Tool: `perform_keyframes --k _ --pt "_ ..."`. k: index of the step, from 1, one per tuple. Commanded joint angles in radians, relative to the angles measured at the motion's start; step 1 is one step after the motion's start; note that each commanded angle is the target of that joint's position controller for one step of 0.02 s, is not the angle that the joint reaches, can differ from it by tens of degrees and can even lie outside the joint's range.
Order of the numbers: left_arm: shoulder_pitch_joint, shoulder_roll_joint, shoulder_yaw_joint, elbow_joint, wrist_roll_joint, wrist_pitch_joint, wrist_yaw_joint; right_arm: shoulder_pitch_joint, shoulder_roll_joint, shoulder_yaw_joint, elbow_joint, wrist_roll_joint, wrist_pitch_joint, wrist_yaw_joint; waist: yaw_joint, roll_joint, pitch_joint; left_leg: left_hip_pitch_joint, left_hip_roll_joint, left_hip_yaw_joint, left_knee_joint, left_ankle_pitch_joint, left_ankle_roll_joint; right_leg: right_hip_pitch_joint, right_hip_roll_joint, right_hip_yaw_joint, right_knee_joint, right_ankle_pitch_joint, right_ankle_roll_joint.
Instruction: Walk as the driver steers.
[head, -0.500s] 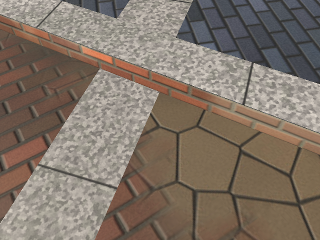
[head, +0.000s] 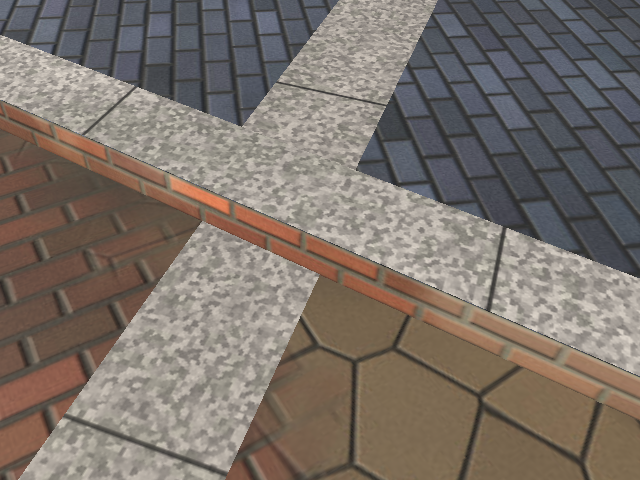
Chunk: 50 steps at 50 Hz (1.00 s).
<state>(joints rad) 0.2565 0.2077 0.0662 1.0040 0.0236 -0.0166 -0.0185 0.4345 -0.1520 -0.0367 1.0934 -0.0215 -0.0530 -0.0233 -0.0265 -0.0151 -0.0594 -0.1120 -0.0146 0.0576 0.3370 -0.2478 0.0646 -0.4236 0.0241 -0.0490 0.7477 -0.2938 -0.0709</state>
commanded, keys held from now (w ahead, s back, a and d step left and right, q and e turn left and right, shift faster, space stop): w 0.02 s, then w+e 0.90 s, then w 0.08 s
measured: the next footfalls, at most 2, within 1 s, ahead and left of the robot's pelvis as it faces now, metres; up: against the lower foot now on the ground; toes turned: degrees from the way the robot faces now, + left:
right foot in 0.38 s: +0.31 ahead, -0.13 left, +0.00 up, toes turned -15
left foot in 0.92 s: +0.69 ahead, -0.09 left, +0.00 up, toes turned -29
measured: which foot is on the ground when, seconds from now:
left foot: down 0.00-0.36, up 0.38-0.90, down 0.92-1.00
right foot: up 0.00-0.36, down 0.38-0.94, up 0.96-1.00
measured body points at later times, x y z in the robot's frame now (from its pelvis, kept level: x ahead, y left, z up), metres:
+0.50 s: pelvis +0.23 -0.07 -0.02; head +0.27 -0.08 +0.43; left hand +0.38 +0.16 -0.16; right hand +0.19 -0.31 -0.17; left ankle +0.13 +0.09 -0.64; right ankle +0.27 -0.12 -0.75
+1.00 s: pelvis +0.52 -0.12 -0.02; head +0.56 -0.13 +0.42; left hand +0.65 +0.14 -0.16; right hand +0.59 -0.43 -0.11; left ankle +0.65 -0.08 -0.75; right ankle +0.32 -0.13 -0.68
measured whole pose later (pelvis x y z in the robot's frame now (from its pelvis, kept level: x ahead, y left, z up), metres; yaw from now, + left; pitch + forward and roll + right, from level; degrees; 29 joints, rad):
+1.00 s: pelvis +0.52 -0.12 -0.02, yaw -30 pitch +1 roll +0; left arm 0.39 0.28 0.07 0.91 0.00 -0.06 0.00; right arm 0.05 -0.25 -0.03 0.74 -0.05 -0.08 0.00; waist 0.08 -0.01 0.06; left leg -0.44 -0.01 0.03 0.55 -0.14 0.04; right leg -0.20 0.12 0.13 1.01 -0.43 -0.09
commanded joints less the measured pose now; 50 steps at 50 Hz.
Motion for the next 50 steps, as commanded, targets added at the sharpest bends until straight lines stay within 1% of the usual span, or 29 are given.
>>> perform_keyframes --k 1,4,8,13,14,16,17,18,19,20,21,22,23,24,25,28,30,32,36,40,42,43,44,45,46,47,48,49,50 --pt "-0.068 0.075 0.016 -0.064 0.014 -0.026 -0.024 0.017 -0.135 -0.025 -0.037 0.01 -0.032 -0.001 0.038 0.09 0.197 0.073 0.271 -0.331 -0.314 -0.253 0.101 -0.326 -0.056 0.031 0.146 0.092 0.034" --pt "-0.111 0.033 0.008 -0.074 0.007 -0.019 -0.025 0.099 -0.11 -0.021 -0.014 0.005 -0.053 -0.001 0.015 0.087 0.178 0.129 0.246 -0.203 -0.285 -0.054 0.092 -0.367 -0.059 0.037 0.196 0.155 0.047" --pt "-0.228 0.019 -0.001 -0.122 0.006 -0.014 -0.023 0.136 -0.097 -0.015 -0.014 -0.003 -0.061 -0.002 -0.017 0.104 0.206 0.143 0.237 -0.085 -0.26 0.153 0.089 -0.39 -0.057 0.033 0.13 0.21 0.051" --pt "-0.345 0.009 -0.02 -0.19 0.008 -0.019 -0.034 0.149 -0.122 -0.015 -0.013 -0.006 -0.067 -0.009 -0.043 0.132 0.225 0.173 0.252 0.036 -0.205 0.422 0.076 -0.258 -0.051 -0.075 -0.089 0.205 -0.004" --pt "-0.34 0.014 -0.02 -0.195 0.009 -0.021 -0.034 0.145 -0.133 -0.017 -0.012 -0.005 -0.066 -0.011 -0.036 0.135 0.221 0.192 0.256 0.059 -0.169 0.526 0.07 -0.219 -0.038 -0.096 -0.123 0.179 -0.026" --pt "-0.259 0.041 -0.008 -0.182 0.011 -0.027 -0.027 0.12 -0.17 -0.025 -0.015 -0.002 -0.062 -0.017 0.012 0.156 0.157 0.228 0.264 0.105 -0.004 0.928 0.056 -0.079 0.026 -0.143 -0.145 0.11 -0.076" --pt "-0.151 0.063 0.004 -0.154 0.009 -0.032 -0.022 0.109 -0.189 -0.031 -0.017 -0.003 -0.054 -0.018 0.059 0.16 0.09 0.235 0.265 0.123 0.151 1.06 0.051 0.033 0.066 -0.158 -0.158 0.081 -0.103" --pt "0.001 0.092 0.021 -0.106 0.012 -0.038 -0.018 0.097 -0.203 -0.035 -0.026 0.001 -0.047 -0.017 0.122 0.15 0.0 0.18 0.255 0.142 0.353 1.02 0.035 0.225 0.091 -0.149 -0.223 0.12 -0.131" --pt "0.135 0.153 0.046 -0.072 0.026 -0.043 -0.009 0.079 -0.198 -0.033 -0.053 0.004 -0.046 -0.011 0.184 0.109 -0.083 -0.026 0.239 0.139 0.603 0.752 0.016 0.47 -0.012 0.007 -0.247 0.059 -0.174" --pt "0.181 0.267 0.073 -0.083 0.035 -0.039 0.001 0.108 -0.089 -0.013 -0.123 0.028 -0.052 0.014 0.14 -0.149 -0.201 -0.449 0.059 0.131 1.029 -0.058 -0.038 0.781 -0.342 0.558 -0.309 -0.001 -0.333" --pt "0.186 0.263 0.073 -0.075 0.001 -0.022 0.001 -0.006 -0.165 -0.033 -0.153 0.021 -0.067 0.022 0.158 -0.054 -0.252 -0.546 0.0 -0.081 1.143 -0.211 -0.03 0.762 -0.381 0.795 -0.462 0.02 -0.345" --pt "0.095 0.247 0.065 -0.079 -0.004 -0.019 0.006 -0.104 -0.165 -0.033 -0.199 0.024 -0.077 0.027 0.12 -0.036 -0.088 -0.626 0.068 -0.104 1.11 -0.113 -0.017 0.638 -0.345 0.621 -0.479 0.05 -0.306" --pt "0.042 0.187 0.051 -0.086 -0.008 -0.023 0.008 -0.122 -0.161 -0.029 -0.202 0.02 -0.087 0.026 0.089 0.03 -0.001 -0.591 0.106 -0.095 1.022 -0.04 -0.015 0.495 -0.309 0.514 -0.502 0.157 -0.27" --pt "-0.002 0.155 0.042 -0.095 -0.01 -0.028 0.012 -0.124 -0.152 -0.032 -0.2 0.006 -0.079 0.024 0.05 0.057 0.053 -0.535 0.129 -0.098 0.95 -0.026 -0.022 0.382 -0.257 0.433 -0.517 0.245 -0.238" --pt "-0.023 0.126 0.032 -0.096 -0.018 -0.033 0.017 -0.104 -0.142 -0.03 -0.205 -0.013 -0.059 0.025 0.013 0.042 0.066 -0.472 0.141 -0.101 0.899 -0.03 -0.037 0.3 -0.21 0.367 -0.532 0.31 -0.22" --pt "0.016 0.141 0.029 -0.091 -0.03 -0.058 0.019 -0.109 -0.124 -0.031 -0.225 -0.031 -0.01 0.036 -0.012 0.008 0.068 -0.446 0.142 -0.079 0.795 -0.033 -0.078 0.238 -0.162 0.297 -0.548 0.404 -0.223" --pt "0.054 0.165 0.032 -0.09 -0.03 -0.063 0.018 -0.202 -0.131 -0.03 -0.266 -0.031 0.003 0.04 0.006 -0.013 0.096 -0.501 0.144 -0.062 0.71 0.04 -0.101 0.226 -0.144 0.291 -0.572 0.383 -0.212" --pt "0.103 0.163 0.03 -0.089 -0.03 -0.061 0.014 -0.306 -0.145 -0.031 -0.306 -0.027 0.007 0.042 0.04 -0.029 0.119 -0.563 0.138 -0.056 0.607 0.126 -0.113 0.256 -0.134 0.305 -0.58 0.374 -0.189" --pt "0.181 0.176 0.032 -0.092 -0.025 -0.058 0.015 -0.447 -0.149 -0.024 -0.362 -0.02 0.004 0.052 0.093 -0.037 0.111 -0.603 0.1 -0.057 0.443 0.245 -0.112 0.363 -0.13 0.327 -0.544 0.452 -0.15" --pt "0.232 0.185 0.033 -0.095 -0.014 -0.055 0.027 -0.569 -0.151 -0.009 -0.424 -0.01 -0.006 0.057 0.13 -0.046 0.119 -0.593 0.058 -0.054 0.307 0.246 -0.099 0.456 -0.143 0.363 -0.491 0.544 -0.152" --pt "0.216 0.203 0.039 -0.106 -0.01 -0.057 0.035 -0.562 -0.17 -0.009 -0.439 -0.006 -0.014 0.054 0.112 -0.057 0.113 -0.516 0.042 -0.068 0.232 0.227 -0.081 0.473 -0.155 0.386 -0.45 0.604 -0.132" --pt "0.189 0.213 0.041 -0.115 -0.01 -0.058 0.039 -0.516 -0.183 -0.012 -0.433 -0.004 -0.019 0.049 0.084 -0.063 0.104 -0.427 0.029 -0.071 0.19 0.201 -0.068 0.453 -0.153 0.387 -0.419 0.655 -0.111" --pt "0.155 0.227 0.044 -0.126 -0.01 -0.061 0.037 -0.433 -0.204 -0.02 -0.412 -0.001 -0.026 0.04 0.043 -0.066 0.073 -0.292 0.0 -0.063 0.162 0.157 -0.051 0.42 -0.138 0.378 -0.348 0.783 -0.086" --pt "0.137 0.236 0.045 -0.132 -0.011 -0.066 0.03 -0.303 -0.235 -0.032 -0.374 -0.001 -0.036 0.026 -0.011 -0.048 -0.001 -0.128 -0.02 -0.047 0.126 0.152 -0.03 0.4 -0.103 0.361 -0.205 0.867 -0.065" --pt "0.121 0.22 0.041 -0.143 -0.02 -0.074 0.02 -0.158 -0.27 -0.044 -0.348 -0.014 -0.05 0.011 -0.081 -0.014 -0.096 0.1 0.063 -0.108 0.106 0.163 0.003 0.288 -0.048 0.336 -0.003 0.74 -0.047" --pt "0.165 0.123 0.015 -0.18 -0.045 -0.079 0.017 -0.027 -0.356 -0.061 -0.349 -0.045 -0.049 -0.006 -0.1 0.137 -0.256 0.353 0.334 -0.385 0.105 0.086 0.064 0.099 0.035 0.234 0.293 0.311 -0.023" --pt "0.269 0.12 0.015 -0.19 -0.051 -0.07 0.022 -0.066 -0.383 -0.074 -0.338 -0.037 -0.035 0.006 -0.014 0.359 -0.339 0.428 0.476 -0.801 -0.011 0.081 0.173 -0.099 0.128 0.162 0.493 -0.238 -0.014" --pt "0.257 0.165 0.017 -0.149 -0.017 -0.053 0.027 -0.153 -0.285 -0.058 -0.359 -0.025 -0.025 0.018 0.019 0.165 -0.19 0.285 0.433 -0.731 -0.034 -0.077 0.165 -0.158 0.034 0.183 0.552 -0.158 -0.022" --pt "0.179 0.154 0.013 -0.148 -0.003 -0.049 0.018 -0.214 -0.202 -0.037 -0.367 -0.015 -0.026 0.022 0.012 0.058 -0.057 0.134 0.374 -0.575 -0.062 -0.061 0.147 -0.146 0.009 0.168 0.521 -0.083 -0.013"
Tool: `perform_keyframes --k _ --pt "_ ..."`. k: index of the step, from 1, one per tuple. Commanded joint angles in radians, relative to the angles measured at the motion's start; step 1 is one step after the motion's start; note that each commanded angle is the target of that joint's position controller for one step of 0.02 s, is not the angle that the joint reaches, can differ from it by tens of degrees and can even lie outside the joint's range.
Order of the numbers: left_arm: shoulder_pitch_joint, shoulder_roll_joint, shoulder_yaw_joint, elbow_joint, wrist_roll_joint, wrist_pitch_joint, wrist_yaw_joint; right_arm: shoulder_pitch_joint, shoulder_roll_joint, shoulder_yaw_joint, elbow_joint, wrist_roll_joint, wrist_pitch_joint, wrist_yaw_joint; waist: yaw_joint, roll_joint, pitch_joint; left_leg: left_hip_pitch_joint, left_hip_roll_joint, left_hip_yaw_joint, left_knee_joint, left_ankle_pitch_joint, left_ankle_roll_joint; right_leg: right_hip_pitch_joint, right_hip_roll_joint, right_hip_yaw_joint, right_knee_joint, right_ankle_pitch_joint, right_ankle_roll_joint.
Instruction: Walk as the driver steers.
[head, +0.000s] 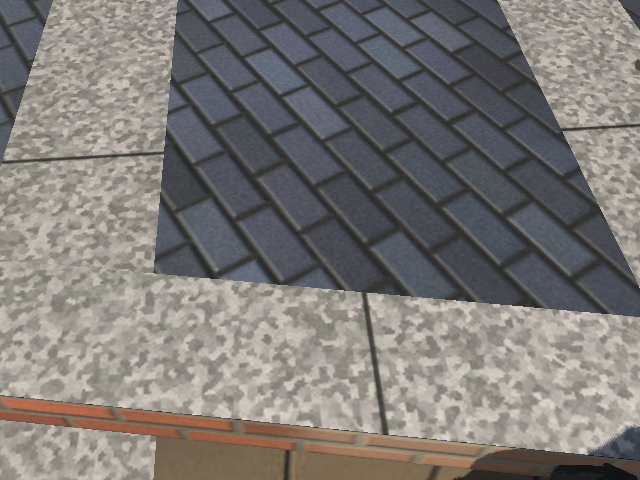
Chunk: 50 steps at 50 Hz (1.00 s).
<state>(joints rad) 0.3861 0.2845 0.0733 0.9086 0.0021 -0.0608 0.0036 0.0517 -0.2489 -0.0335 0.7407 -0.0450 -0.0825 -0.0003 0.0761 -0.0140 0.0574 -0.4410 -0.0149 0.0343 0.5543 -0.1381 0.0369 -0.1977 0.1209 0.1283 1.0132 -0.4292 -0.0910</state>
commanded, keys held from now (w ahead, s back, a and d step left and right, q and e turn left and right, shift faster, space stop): w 0.48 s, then no key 0.52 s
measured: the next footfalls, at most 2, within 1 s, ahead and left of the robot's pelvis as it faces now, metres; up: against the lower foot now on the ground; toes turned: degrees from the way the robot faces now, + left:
right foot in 0.40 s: +0.30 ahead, -0.12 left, +0.00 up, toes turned -7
left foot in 0.96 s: +0.60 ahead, +0.09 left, +0.14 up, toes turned +2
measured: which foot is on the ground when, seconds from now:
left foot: down 0.00-0.40, up 0.42-0.94, down 0.96-1.00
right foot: up 0.00-0.38, down 0.40-0.98, up 1.00-1.00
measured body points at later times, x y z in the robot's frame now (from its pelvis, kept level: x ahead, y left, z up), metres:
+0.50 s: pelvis +0.23 -0.04 +0.01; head +0.24 -0.05 +0.46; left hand +0.37 +0.20 -0.10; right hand +0.23 -0.29 -0.14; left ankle +0.13 +0.09 -0.63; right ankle +0.26 -0.11 -0.72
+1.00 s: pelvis +0.43 +0.01 +0.03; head +0.48 +0.01 +0.48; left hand +0.35 +0.25 -0.11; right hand +0.65 -0.16 -0.06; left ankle +0.56 +0.09 -0.59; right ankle +0.27 -0.11 -0.70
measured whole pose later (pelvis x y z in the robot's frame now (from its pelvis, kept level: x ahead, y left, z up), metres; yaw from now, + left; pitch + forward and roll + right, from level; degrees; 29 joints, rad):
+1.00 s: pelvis +0.43 +0.01 +0.03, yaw -3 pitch +3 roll +1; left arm 0.47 0.18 0.01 1.07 -0.02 -0.05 0.00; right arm 0.00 -0.09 0.05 0.62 -0.02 0.01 -0.01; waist 0.03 -0.01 0.05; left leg -0.89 0.02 0.14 1.23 -0.37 0.11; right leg -0.02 -0.06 -0.05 0.44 -0.24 0.00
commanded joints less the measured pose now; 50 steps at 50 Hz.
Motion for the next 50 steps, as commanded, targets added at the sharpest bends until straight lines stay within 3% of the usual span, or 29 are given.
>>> perform_keyframes --k 1,4,7,11,14,16,18,19,20,21,22,23,24,26,30,31,34,35,38,40,41,43,44,45,46,47,48,49,50 --pt "0.015 0.052 0.0 -0.061 0.022 -0.002 -0.011 0.145 -0.072 -0.027 -0.005 0.006 0.001 0.002 -0.074 0.031 -0.107 0.366 0.324 -0.435 -0.314 -0.085 0.148 -0.35 -0.118 -0.015 0.194 0.086 0.012" --pt "0.001 0.031 -0.007 -0.065 0.044 0.019 -0.027 0.204 -0.089 -0.027 0.051 0.018 -0.025 0.009 -0.054 0.106 -0.079 0.282 0.26 -0.263 -0.343 0.18 0.141 -0.297 -0.129 -0.033 0.12 0.102 0.027" --pt "-0.07 0.027 -0.013 -0.087 0.044 0.023 -0.039 0.241 -0.106 -0.032 0.078 0.029 -0.043 0.016 -0.052 0.107 -0.075 0.306 0.26 -0.195 -0.382 0.214 0.162 -0.363 -0.145 -0.046 0.043 0.159 0.04" --pt "-0.255 -0.005 -0.041 -0.143 0.046 0.013 -0.055 0.262 -0.099 -0.029 0.102 0.027 -0.034 0.016 -0.08 0.103 -0.03 0.265 0.207 -0.082 -0.425 0.197 0.143 -0.341 -0.179 -0.13 -0.212 0.29 0.071" --pt "-0.329 -0.011 -0.055 -0.158 0.037 0.006 -0.045 0.313 -0.133 -0.038 0.125 0.032 -0.031 0.019 -0.105 0.119 -0.045 0.284 0.2 -0.044 -0.377 0.336 0.123 -0.245 -0.153 -0.184 -0.365 0.311 0.078" --pt "-0.297 -0.002 -0.057 -0.149 0.032 0.005 -0.031 0.344 -0.131 -0.039 0.142 0.03 -0.023 0.017 -0.098 0.148 -0.067 0.296 0.23 -0.057 -0.328 0.319 0.128 -0.176 -0.144 -0.195 -0.376 0.275 0.057" --pt "-0.245 0.008 -0.051 -0.131 0.04 -0.005 -0.022 0.329 -0.141 -0.04 0.146 0.036 -0.013 0.014 -0.061 0.11 -0.069 0.304 0.232 -0.059 -0.224 0.396 0.12 -0.083 -0.111 -0.217 -0.478 0.247 0.033" --pt "-0.147 0.026 -0.04 -0.092 0.051 -0.014 -0.015 0.339 -0.129 -0.035 0.151 0.04 -0.009 0.013 -0.022 0.06 -0.111 0.291 0.193 -0.03 -0.073 0.461 0.104 0.046 -0.087 -0.215 -0.558 0.24 0.016" --pt "-0.014 0.07 -0.023 -0.057 0.066 -0.024 -0.004 0.324 -0.108 -0.026 0.136 0.043 -0.011 0.009 0.037 0.003 -0.183 0.192 0.149 0.007 0.119 0.35 0.07 0.223 -0.178 -0.109 -0.596 0.24 -0.013" --pt "0.084 0.188 0.001 -0.052 0.075 -0.026 0.007 0.33 -0.012 -0.001 0.079 0.054 -0.011 0.012 0.036 -0.217 -0.236 -0.056 0.045 0.087 0.467 -0.079 0.019 0.395 -0.476 0.283 -0.697 0.385 -0.079" --pt "0.124 0.224 0.024 -0.023 0.027 -0.005 0.004 0.39 -0.065 -0.02 0.101 0.051 0.009 0.007 0.024 -0.243 -0.282 -0.201 -0.015 0.021 0.681 -0.371 0.011 0.412 -0.542 0.458 -0.739 0.441 -0.193" --pt "0.047 0.151 0.01 -0.038 0.016 -0.002 -0.005 0.361 -0.077 -0.023 0.115 0.02 0.024 0.007 -0.009 -0.103 -0.181 -0.283 0.046 -0.029 0.809 -0.34 0.018 0.334 -0.495 0.355 -0.724 0.281 -0.197" --pt "-0.015 0.084 -0.006 -0.046 0.015 -0.004 -0.011 0.316 -0.053 -0.019 0.107 0.011 0.022 0.016 -0.023 -0.072 -0.102 -0.322 0.071 -0.033 0.86 -0.289 0.019 0.224 -0.439 0.272 -0.75 0.171 -0.179" --pt "-0.076 0.019 -0.028 -0.043 0.016 -0.011 -0.008 0.311 -0.039 -0.022 0.109 0.006 0.035 0.026 -0.09 -0.052 -0.016 -0.291 0.101 -0.028 0.851 -0.211 0.003 0.059 -0.358 0.134 -0.789 0.319 -0.124" --pt "-0.014 0.021 -0.03 0.009 0.02 -0.036 0.0 0.325 -0.009 -0.022 0.122 0.006 0.069 0.024 -0.12 -0.031 -0.034 -0.249 0.071 -0.004 0.864 -0.131 -0.033 0.0 -0.333 -0.014 -0.763 0.789 -0.141" --pt "0.054 0.01 -0.032 0.038 0.026 -0.038 0.004 0.319 0.024 -0.018 0.13 0.01 0.078 0.011 -0.094 -0.097 -0.055 -0.292 0.035 0.035 1.021 -0.184 -0.034 0.037 -0.347 -0.01 -0.759 0.836 -0.173" --pt "0.13 0.02 -0.035 0.076 0.028 -0.029 0.017 0.166 0.04 -0.012 0.057 0.015 0.096 -0.02 -0.06 -0.084 0.0 -0.58 0.038 0.013 1.225 -0.282 -0.02 0.148 -0.394 0.029 -0.772 0.732 -0.197" --pt "0.187 0.021 -0.035 0.097 0.029 -0.029 0.017 0.069 0.062 -0.004 0.012 0.011 0.099 -0.036 -0.019 -0.115 0.025 -0.787 0.017 0.013 1.449 -0.387 0.003 0.253 -0.438 0.082 -0.766 0.702 -0.217" --pt "0.227 0.028 -0.04 0.124 0.036 -0.027 0.023 -0.077 0.086 0.026 -0.109 0.019 0.086 -0.054 -0.02 -0.028 0.046 -1.061 0.025 -0.089 1.55 -0.491 0.054 0.339 -0.469 0.083 -0.78 0.439 -0.16" --pt "0.198 0.021 -0.053 0.137 0.032 -0.031 0.028 -0.115 0.088 0.043 -0.161 0.015 0.085 -0.044 -0.046 -0.003 0.052 -1.013 0.04 -0.027 1.418 -0.463 0.045 0.249 -0.415 0.018 -0.828 0.348 -0.121" --pt "0.18 0.005 -0.061 0.153 0.014 -0.022 0.034 -0.146 0.107 0.062 -0.209 0.005 0.092 -0.036 -0.071 -0.006 0.054 -0.922 0.076 0.018 1.245 -0.426 0.036 0.161 -0.355 -0.034 -0.852 0.373 -0.088" --pt "0.174 0.014 -0.065 0.167 0.014 -0.017 0.049 -0.138 0.114 0.073 -0.248 0.0 0.107 -0.027 -0.066 -0.05 0.009 -0.767 0.094 0.068 1.062 -0.336 0.019 0.134 -0.334 -0.061 -0.898 0.58 -0.098" --pt "0.149 0.042 -0.055 0.149 0.0 -0.01 0.05 -0.077 0.152 0.093 -0.242 0.014 0.117 -0.02 -0.088 -0.055 -0.058 -0.522 0.1 0.082 0.849 -0.278 0.042 0.089 -0.35 -0.1 -0.95 0.753 -0.098" --pt "0.145 0.058 -0.048 0.146 -0.001 -0.004 0.044 -0.048 0.145 0.09 -0.228 0.028 0.125 -0.023 -0.081 -0.075 -0.083 -0.374 0.071 0.103 0.746 -0.257 0.056 0.096 -0.338 -0.129 -0.943 0.884 -0.084" --pt "0.116 0.078 -0.046 0.129 -0.002 -0.004 0.033 0.035 0.133 0.079 -0.179 0.044 0.12 -0.021 -0.105 -0.094 -0.139 -0.229 0.028 0.142 0.706 -0.296 0.075 0.126 -0.335 -0.192 -0.861 1.222 -0.072" --pt "0.125 0.099 -0.039 0.128 -0.011 -0.004 0.023 0.146 0.118 0.068 -0.135 0.048 0.113 -0.019 -0.146 -0.157 -0.226 -0.098 -0.023 0.17 0.691 -0.248 0.091 0.177 -0.347 -0.203 -0.743 1.579 -0.053" --pt "0.099 0.123 -0.028 0.121 -0.028 -0.004 0.006 0.28 0.06 0.045 -0.103 0.051 0.098 -0.017 -0.235 -0.187 -0.302 0.078 -0.048 0.116 0.527 -0.189 0.118 0.198 -0.337 -0.21 -0.534 1.712 -0.02" --pt "0.128 0.122 -0.02 0.121 -0.034 -0.011 -0.011 0.378 -0.023 0.015 -0.069 0.025 0.08 -0.009 -0.264 -0.147 -0.379 0.241 0.026 -0.088 0.401 -0.076 0.155 0.126 -0.298 -0.188 -0.291 1.462 0.025" --pt "0.15 0.013 -0.037 0.046 -0.052 -0.009 -0.035 0.45 -0.158 -0.022 -0.022 0.009 0.083 -0.018 -0.248 0.272 -0.459 0.427 0.358 -0.613 0.067 0.383 0.307 -0.183 -0.072 -0.195 0.129 0.402 0.108"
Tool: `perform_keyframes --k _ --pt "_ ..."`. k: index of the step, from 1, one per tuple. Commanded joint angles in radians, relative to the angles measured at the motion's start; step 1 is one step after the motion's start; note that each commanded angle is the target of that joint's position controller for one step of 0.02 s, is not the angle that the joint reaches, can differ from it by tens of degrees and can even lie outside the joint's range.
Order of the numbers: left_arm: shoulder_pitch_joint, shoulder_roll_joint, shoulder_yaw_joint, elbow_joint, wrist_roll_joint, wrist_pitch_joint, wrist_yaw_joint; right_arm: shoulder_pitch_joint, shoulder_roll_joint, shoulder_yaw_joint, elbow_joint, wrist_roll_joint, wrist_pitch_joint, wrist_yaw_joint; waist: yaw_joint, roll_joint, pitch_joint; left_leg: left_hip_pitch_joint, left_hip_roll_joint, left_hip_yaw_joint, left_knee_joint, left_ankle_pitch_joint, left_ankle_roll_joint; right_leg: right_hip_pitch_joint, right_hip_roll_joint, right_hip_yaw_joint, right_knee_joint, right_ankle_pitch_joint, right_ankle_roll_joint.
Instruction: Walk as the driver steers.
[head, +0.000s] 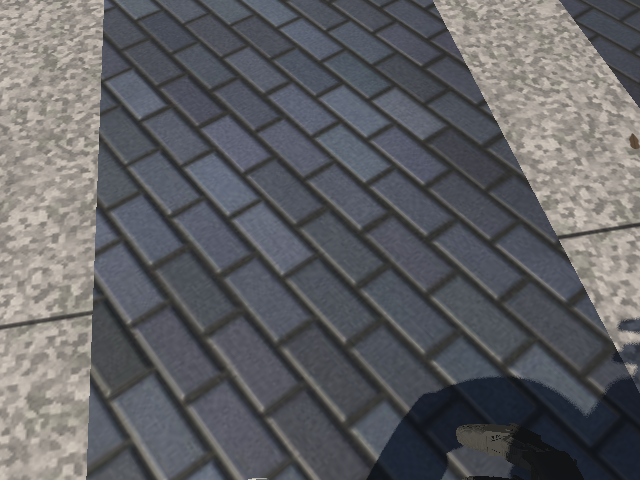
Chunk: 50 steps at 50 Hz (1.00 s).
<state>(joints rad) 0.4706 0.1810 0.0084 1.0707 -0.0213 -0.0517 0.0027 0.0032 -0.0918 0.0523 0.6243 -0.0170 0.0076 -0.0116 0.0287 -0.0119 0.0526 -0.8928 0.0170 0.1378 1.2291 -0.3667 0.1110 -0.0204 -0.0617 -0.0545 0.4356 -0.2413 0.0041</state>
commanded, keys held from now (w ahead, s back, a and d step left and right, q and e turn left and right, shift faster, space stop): no key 0.46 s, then w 0.16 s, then no key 0.38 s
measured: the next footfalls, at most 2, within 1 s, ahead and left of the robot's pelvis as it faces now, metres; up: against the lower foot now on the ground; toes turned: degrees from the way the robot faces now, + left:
right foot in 0.60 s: +0.11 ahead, -0.06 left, +0.00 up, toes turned -2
left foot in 0.88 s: +0.19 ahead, +0.14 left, +0.00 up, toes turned +1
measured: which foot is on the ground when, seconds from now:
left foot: down 0.00-0.62, up 0.64-0.86, down 0.88-1.00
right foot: up 0.00-0.58, down 0.60-0.88, up 0.90-1.00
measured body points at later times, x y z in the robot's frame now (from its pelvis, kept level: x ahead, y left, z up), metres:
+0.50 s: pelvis +0.07 +0.04 +0.12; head +0.07 +0.06 +0.57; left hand +0.13 +0.27 -0.03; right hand +0.11 -0.19 -0.01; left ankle +0.13 +0.08 -0.61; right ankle +0.10 -0.10 -0.59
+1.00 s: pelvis +0.15 +0.06 +0.12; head +0.15 +0.07 +0.57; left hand +0.18 +0.29 -0.03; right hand +0.18 -0.17 -0.02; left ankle +0.15 +0.14 -0.61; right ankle +0.12 -0.05 -0.60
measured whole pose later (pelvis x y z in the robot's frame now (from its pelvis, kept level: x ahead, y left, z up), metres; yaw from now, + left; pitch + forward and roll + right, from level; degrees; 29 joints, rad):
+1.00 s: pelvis +0.15 +0.06 +0.12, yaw -1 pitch +0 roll +0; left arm 0.34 0.17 0.02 0.95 0.01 0.00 0.04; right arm 0.31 -0.16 -0.01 0.95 -0.03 0.00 -0.04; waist -0.01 -0.03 0.00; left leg -0.20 -0.05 0.06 0.46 -0.26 0.08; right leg -0.26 0.00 -0.01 0.68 -0.48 -0.03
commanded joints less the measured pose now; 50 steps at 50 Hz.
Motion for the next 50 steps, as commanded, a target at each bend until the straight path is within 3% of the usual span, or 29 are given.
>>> perform_keyframes --k 1,2,4,5,9,13,14,17,21,24,26,28,30,31,32,33,34,35,36,37,38,40,42,43,44,45,47,48,50 --pt "0.099 0.103 0.039 -0.092 0.024 -0.003 -0.044 0.404 -0.305 -0.112 0.082 0.003 0.007 -0.02 -0.138 0.247 -0.541 0.756 0.356 -0.977 -0.798 0.657 0.264 -0.309 0.177 0.212 1.027 -0.123 0.004" --pt "0.085 0.045 0.037 -0.127 0.036 0.02 -0.04 0.222 -0.276 -0.108 0.067 0.009 0.008 -0.017 -0.032 0.179 -0.393 0.585 0.36 -0.876 -0.802 0.375 0.251 -0.396 0.145 0.252 1.153 -0.106 -0.002" --pt "-0.048 0.039 0.039 -0.196 0.074 0.069 0.005 0.101 -0.126 -0.074 0.117 0.002 0.001 -0.017 0.019 0.013 -0.048 0.301 0.261 -0.635 -0.765 -0.016 0.136 -0.521 0.068 0.144 1.096 -0.098 -0.028" --pt "-0.051 0.041 0.041 -0.212 0.076 0.087 0.026 0.106 -0.097 -0.069 0.147 -0.004 -0.009 -0.019 0.04 0.027 0.001 0.244 0.211 -0.531 -0.76 -0.032 0.102 -0.534 0.068 0.14 1.077 -0.094 -0.037" --pt "-0.042 0.025 0.038 -0.234 0.047 0.085 0.052 0.205 -0.136 -0.085 0.224 -0.01 -0.067 -0.003 0.044 0.065 -0.066 0.355 0.19 -0.386 -0.805 0.185 0.093 -0.623 0.116 0.17 1.161 0.009 -0.077" --pt "-0.093 0.047 0.043 -0.263 0.06 0.088 0.052 0.247 -0.136 -0.086 0.25 0.002 -0.07 -0.02 0.032 0.055 -0.092 0.509 0.166 -0.279 -0.887 0.258 0.072 -0.633 0.091 0.202 0.925 0.093 -0.01" --pt "-0.119 0.039 0.038 -0.267 0.041 0.102 0.048 0.231 -0.113 -0.073 0.22 0.0 -0.054 -0.034 0.011 0.064 -0.114 0.554 0.179 -0.276 -0.938 0.2 0.087 -0.61 0.075 0.173 0.8 -0.002 0.02" --pt "-0.203 0.034 0.029 -0.291 0.035 0.129 0.043 0.295 -0.163 -0.082 0.23 -0.004 -0.024 -0.053 -0.033 0.085 -0.098 0.657 0.179 -0.302 -1.007 0.011 0.082 -0.597 0.048 0.129 0.571 -0.074 0.061" --pt "-0.158 0.042 0.031 -0.235 0.038 0.127 0.033 0.298 -0.183 -0.087 0.227 -0.003 -0.009 -0.04 -0.052 0.126 -0.076 0.629 0.175 -0.291 -1.059 -0.085 0.02 -0.418 0.04 0.059 0.329 -0.096 0.031" --pt "-0.121 0.044 0.032 -0.208 0.039 0.11 0.027 0.341 -0.2 -0.097 0.248 -0.013 -0.004 -0.03 -0.064 0.138 -0.05 0.637 0.171 -0.307 -1.07 -0.167 0.036 -0.363 0.083 0.002 0.208 -0.163 0.003" --pt "-0.084 0.06 0.037 -0.197 0.045 0.095 0.027 0.376 -0.237 -0.118 0.272 -0.001 0.011 -0.026 -0.052 0.141 -0.037 0.628 0.204 -0.367 -1.099 -0.319 0.063 -0.325 0.092 -0.017 0.163 -0.211 -0.029" --pt "0.007 0.036 0.032 -0.162 0.048 0.08 0.025 0.333 -0.242 -0.128 0.271 0.013 0.021 -0.023 0.006 0.105 -0.006 0.517 0.179 -0.342 -1.09 -0.419 0.052 -0.166 0.105 -0.039 -0.003 -0.16 -0.081" --pt "0.131 0.018 0.029 -0.091 0.052 0.069 0.036 0.238 -0.216 -0.132 0.25 0.01 0.024 -0.019 0.055 0.011 0.049 0.335 0.052 -0.208 -0.921 -0.353 -0.013 0.054 0.099 -0.048 -0.185 -0.031 -0.11" --pt "0.214 0.09 0.042 -0.075 0.069 0.069 0.041 0.178 -0.177 -0.125 0.21 0.024 0.008 -0.01 0.078 -0.127 0.032 0.197 -0.055 -0.091 -0.818 -0.198 -0.1 0.152 -0.032 0.134 -0.204 -0.236 -0.154" --pt "0.04 0.057 0.036 -0.114 0.076 0.062 0.053 0.181 -0.153 -0.122 0.218 0.032 0.002 -0.004 0.023 -0.294 0.058 0.277 -0.1 -0.028 -0.472 -0.022 -0.131 0.006 -0.185 0.3 -0.246 -0.055 -0.181" --pt "0.03 0.048 0.036 -0.124 0.075 0.044 0.059 0.252 -0.198 -0.128 0.247 0.007 0.0 0.005 -0.01 -0.197 0.014 0.275 -0.048 -0.15 -0.315 -0.037 -0.1 -0.066 -0.265 0.441 -0.324 -0.226 -0.226" --pt "-0.121 0.07 0.036 -0.165 0.092 0.028 0.067 0.296 -0.221 -0.143 0.253 0.004 0.007 0.009 -0.084 -0.126 0.009 0.385 -0.054 -0.171 -0.12 -0.028 -0.127 -0.172 -0.216 0.311 -0.258 0.123 -0.193" --pt "-0.088 0.111 0.048 -0.159 0.068 0.019 0.067 0.336 -0.226 -0.138 0.261 -0.004 0.005 0.018 -0.094 -0.047 -0.057 0.36 -0.024 -0.215 -0.179 -0.013 -0.099 -0.143 -0.205 0.342 -0.285 -0.092 -0.208" --pt "-0.083 0.105 0.044 -0.147 0.061 0.011 0.064 0.3 -0.221 -0.136 0.254 -0.008 0.008 0.024 -0.089 -0.029 0.003 0.331 -0.033 -0.17 -0.213 -0.026 -0.098 -0.122 -0.168 0.29 -0.284 -0.04 -0.199" --pt "-0.137 0.099 0.038 -0.158 0.078 0.01 0.063 0.286 -0.222 -0.139 0.246 -0.007 0.018 0.018 -0.1 -0.033 0.016 0.363 -0.049 -0.123 -0.251 -0.061 -0.108 -0.123 -0.113 0.217 -0.229 0.109 -0.168" --pt "-0.048 0.084 0.037 -0.133 0.061 0.012 0.059 0.257 -0.181 -0.121 0.248 0.0 0.019 0.016 -0.051 -0.053 0.009 0.365 -0.042 -0.115 -0.348 -0.064 -0.103 -0.116 -0.126 0.243 -0.258 -0.006 -0.192" --pt "-0.037 0.071 0.028 -0.119 0.079 0.019 0.065 0.212 -0.153 -0.11 0.223 0.0 0.028 0.005 -0.04 -0.095 0.052 0.451 -0.034 -0.1 -0.549 -0.116 -0.102 -0.137 -0.108 0.197 -0.183 0.178 -0.182" --pt "-0.031 0.083 0.029 -0.104 0.065 0.027 0.065 0.301 -0.126 -0.099 0.258 -0.005 0.021 -0.012 -0.073 -0.117 0.021 0.659 -0.055 -0.048 -0.781 0.04 -0.087 -0.167 -0.098 0.153 -0.062 0.349 -0.165" --pt "-0.027 0.082 0.028 -0.1 0.049 0.03 0.055 0.401 -0.135 -0.101 0.307 -0.003 0.015 -0.022 -0.099 -0.05 -0.028 0.833 -0.088 -0.021 -0.883 0.173 -0.08 -0.227 -0.06 0.115 0.024 0.338 -0.135" --pt "-0.043 0.076 0.026 -0.117 0.038 0.028 0.044 0.488 -0.188 -0.112 0.336 -0.011 0.003 -0.031 -0.122 0.052 -0.069 1.031 0.009 -0.181 -0.911 0.165 -0.049 -0.384 -0.004 0.083 0.166 0.183 -0.089" --pt "-0.027 0.029 0.016 -0.155 0.011 0.032 0.033 0.418 -0.273 -0.118 0.304 0.001 0.003 -0.039 -0.071 0.222 -0.04 0.977 0.201 -0.437 -0.973 0.18 0.06 -0.512 0.089 -0.015 0.223 -0.139 -0.043" --pt "-0.087 0.079 0.027 -0.169 0.027 0.049 0.04 0.422 -0.2 -0.086 0.314 -0.018 -0.011 -0.029 -0.067 0.134 0.025 0.793 0.31 -0.538 -0.99 0.303 0.169 -0.446 0.046 0.062 0.306 -0.337 -0.037" --pt "-0.09 0.062 0.024 -0.159 0.028 0.052 0.039 0.388 -0.19 -0.078 0.307 -0.023 -0.021 -0.03 -0.054 0.072 0.038 0.776 0.291 -0.501 -0.994 0.323 0.159 -0.438 0.036 0.079 0.307 -0.321 -0.033" --pt "-0.092 0.04 0.018 -0.156 0.03 0.049 0.03 0.335 -0.187 -0.068 0.303 -0.009 -0.033 -0.04 -0.019 0.092 0.022 0.754 0.229 -0.413 -0.999 0.345 0.104 -0.38 0.023 0.085 0.21 -0.21 -0.033"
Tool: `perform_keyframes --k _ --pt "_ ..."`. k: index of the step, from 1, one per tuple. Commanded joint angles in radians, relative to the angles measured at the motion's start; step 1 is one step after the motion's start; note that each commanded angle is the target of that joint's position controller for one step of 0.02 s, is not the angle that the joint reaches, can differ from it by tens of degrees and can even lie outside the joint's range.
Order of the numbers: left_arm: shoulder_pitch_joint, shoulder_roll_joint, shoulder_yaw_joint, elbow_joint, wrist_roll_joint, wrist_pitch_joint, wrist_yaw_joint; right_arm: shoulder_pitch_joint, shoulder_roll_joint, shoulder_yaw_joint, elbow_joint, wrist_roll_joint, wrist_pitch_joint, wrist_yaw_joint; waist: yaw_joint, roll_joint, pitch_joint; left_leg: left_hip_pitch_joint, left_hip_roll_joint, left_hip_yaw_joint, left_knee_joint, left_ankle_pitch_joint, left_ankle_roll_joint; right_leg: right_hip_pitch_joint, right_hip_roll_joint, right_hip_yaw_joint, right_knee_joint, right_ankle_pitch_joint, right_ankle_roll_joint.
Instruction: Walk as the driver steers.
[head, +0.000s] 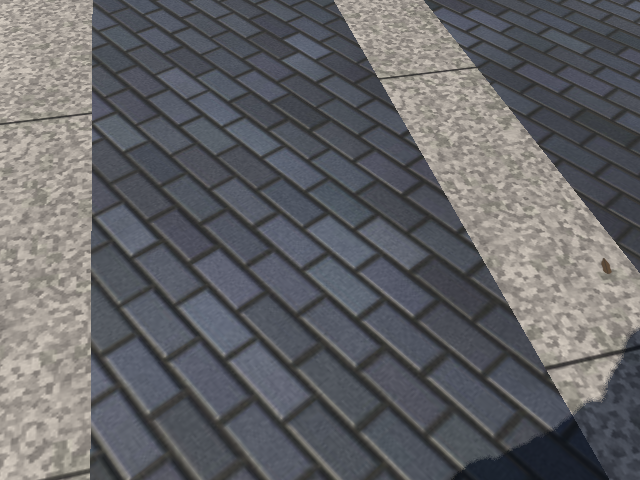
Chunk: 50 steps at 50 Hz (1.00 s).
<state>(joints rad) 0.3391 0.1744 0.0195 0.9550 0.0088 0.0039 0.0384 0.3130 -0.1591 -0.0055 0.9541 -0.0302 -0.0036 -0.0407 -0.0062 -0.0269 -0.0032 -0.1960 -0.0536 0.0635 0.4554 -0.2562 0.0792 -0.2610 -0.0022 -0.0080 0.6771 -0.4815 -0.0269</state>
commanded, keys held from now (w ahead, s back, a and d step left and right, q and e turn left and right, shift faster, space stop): no key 0.82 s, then w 0.18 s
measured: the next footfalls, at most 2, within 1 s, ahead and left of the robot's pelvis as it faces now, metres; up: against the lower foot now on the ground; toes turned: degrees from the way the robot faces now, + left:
right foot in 0.12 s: +0.09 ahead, -0.12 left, +0.00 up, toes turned -1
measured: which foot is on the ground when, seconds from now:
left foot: down 0.00-1.00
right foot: up 0.00-0.10, down 0.12-0.90, up 0.92-1.00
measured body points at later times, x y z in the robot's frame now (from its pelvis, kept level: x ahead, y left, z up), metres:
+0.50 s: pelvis +0.07 -0.01 +0.00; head +0.07 -0.01 +0.45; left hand +0.08 +0.22 -0.15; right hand +0.07 -0.24 -0.15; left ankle +0.00 +0.07 -0.74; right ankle +0.05 -0.12 -0.74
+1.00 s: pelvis +0.08 -0.02 +0.00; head +0.08 -0.03 +0.45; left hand +0.07 +0.21 -0.15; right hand +0.01 -0.26 -0.16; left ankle -0.01 +0.07 -0.74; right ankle +0.06 -0.12 -0.72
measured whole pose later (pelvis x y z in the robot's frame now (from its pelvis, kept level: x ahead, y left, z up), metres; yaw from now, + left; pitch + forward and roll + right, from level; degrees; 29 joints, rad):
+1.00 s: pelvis +0.08 -0.02 +0.00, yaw +1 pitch +0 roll +0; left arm 0.35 0.18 0.00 1.08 0.03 0.01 0.01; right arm 0.45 -0.19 -0.01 1.11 -0.02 -0.01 -0.04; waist -0.03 0.01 -0.03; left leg -0.05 -0.04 0.02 0.40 -0.37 0.08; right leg -0.29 0.00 -0.06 0.72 -0.44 -0.07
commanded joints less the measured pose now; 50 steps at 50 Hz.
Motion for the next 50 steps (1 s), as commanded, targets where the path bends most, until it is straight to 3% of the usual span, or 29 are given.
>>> perform_keyframes --k 1,3,4,6,7,8,11,13,17,28,41,43,44,45,47,48,50 --pt "0.052 0.04 0.004 -0.027 0.0 -0.008 -0.009 0.017 -0.117 -0.006 -0.026 0.009 -0.032 -0.01 0.024 0.12 0.063 0.048 0.284 -0.304 -0.213 0.31 0.12 -0.091 -0.03 0.027 -0.064 0.1 -0.001" --pt "0.076 0.023 -0.002 -0.001 -0.011 -0.01 -0.014 -0.014 -0.111 0.002 -0.02 0.021 -0.035 -0.008 0.051 0.103 0.021 -0.004 0.228 -0.215 -0.179 0.325 0.086 0.047 -0.013 -0.007 -0.186 0.255 0.001" --pt "0.07 0.029 -0.004 0.006 -0.009 -0.01 -0.013 -0.007 -0.112 0.003 -0.012 0.028 -0.034 -0.005 0.052 0.082 0.023 -0.048 0.2 -0.188 -0.175 0.248 0.061 0.113 -0.012 -0.009 -0.246 0.355 0.0" --pt "0.031 0.063 -0.003 -0.009 0.013 -0.013 -0.012 0.034 -0.112 0.001 0.008 0.029 -0.039 0.003 0.03 0.064 0.045 -0.144 0.167 -0.172 -0.193 0.046 0.023 0.213 -0.072 0.058 -0.288 0.413 -0.005" --pt "-0.006 0.103 0.004 -0.016 0.005 -0.011 -0.009 0.065 -0.079 0.007 0.021 0.033 -0.037 0.006 0.008 0.009 0.08 -0.141 0.13 -0.156 -0.212 0.022 0.008 0.17 -0.09 0.09 -0.277 0.416 -0.018" --pt "-0.013 0.097 0.004 -0.006 -0.004 -0.009 -0.006 0.085 -0.065 0.011 0.036 0.026 -0.035 0.004 0.004 -0.027 0.101 -0.084 0.122 -0.139 -0.199 0.085 0.001 0.126 -0.089 0.087 -0.276 0.427 -0.024" --pt "0.0 0.073 -0.005 0.017 -0.011 -0.018 0.006 0.106 -0.095 0.004 0.059 0.026 -0.034 -0.004 0.005 -0.012 0.042 0.047 0.141 -0.128 -0.144 0.363 -0.011 0.142 -0.091 0.078 -0.286 0.573 -0.02" --pt "0.006 0.076 -0.006 0.031 -0.013 -0.023 0.011 0.111 -0.094 0.005 0.066 0.029 -0.033 -0.004 0.001 0.01 0.007 0.088 0.148 -0.123 -0.131 0.425 -0.013 0.165 -0.092 0.072 -0.283 0.621 -0.025" --pt "-0.001 0.076 -0.01 0.052 -0.01 -0.02 0.014 0.105 -0.084 0.009 0.083 0.028 -0.023 -0.008 -0.003 0.037 0.015 0.1 0.147 -0.113 -0.131 0.413 -0.017 0.166 -0.093 0.067 -0.286 0.628 -0.03" --pt "0.013 0.072 -0.02 0.109 -0.007 -0.014 0.017 0.09 -0.098 0.016 0.113 0.027 -0.011 -0.014 -0.004 0.036 0.037 0.105 0.154 -0.112 -0.139 0.367 -0.017 0.163 -0.095 0.066 -0.307 0.618 -0.031" --pt "0.037 0.064 -0.029 0.15 -0.006 -0.006 0.016 0.112 -0.085 0.029 0.143 0.025 -0.011 -0.015 0.003 0.032 0.067 0.068 0.155 -0.122 -0.165 0.264 -0.015 0.157 -0.094 0.067 -0.334 0.534 -0.03" --pt "0.044 0.075 -0.023 0.152 -0.004 -0.002 0.014 0.135 -0.1 0.021 0.151 0.021 -0.008 -0.014 -0.001 0.042 0.062 0.063 0.133 -0.127 -0.167 0.051 0.008 0.133 -0.061 0.052 -0.311 0.323 -0.043" --pt "0.041 0.09 -0.013 0.147 -0.001 0.002 0.01 0.153 -0.123 0.009 0.152 0.02 -0.004 -0.013 -0.008 0.066 0.077 0.052 0.131 -0.154 -0.165 -0.152 0.037 0.08 -0.029 0.03 -0.258 0.141 -0.055" --pt "0.019 0.095 -0.006 0.132 0.006 0.006 0.003 0.178 -0.147 -0.004 0.152 0.018 0.001 -0.011 -0.026 0.106 0.123 0.039 0.167 -0.23 -0.199 -0.366 0.074 -0.027 -0.002 0.011 -0.192 -0.004 -0.059" --pt "-0.071 0.056 -0.011 0.074 0.025 0.002 -0.019 0.254 -0.178 -0.025 0.167 0.019 0.005 -0.005 -0.063 0.185 0.236 0.052 0.313 -0.427 -0.325 -0.626 0.164 -0.247 0.024 -0.075 -0.017 -0.032 -0.05" --pt "-0.118 0.049 -0.012 0.043 0.03 -0.007 -0.027 0.268 -0.17 -0.03 0.171 0.017 -0.001 -0.002 -0.073 0.19 0.275 0.05 0.369 -0.491 -0.359 -0.606 0.198 -0.316 -0.011 -0.072 0.063 0.016 -0.048" --pt "-0.166 0.088 0.002 -0.004 0.021 -0.029 -0.041 0.277 -0.17 -0.039 0.167 -0.002 -0.027 0.005 -0.071 0.144 0.268 0.144 0.41 -0.52 -0.375 -0.438 0.23 -0.462 -0.057 -0.02 0.205 0.0 -0.047"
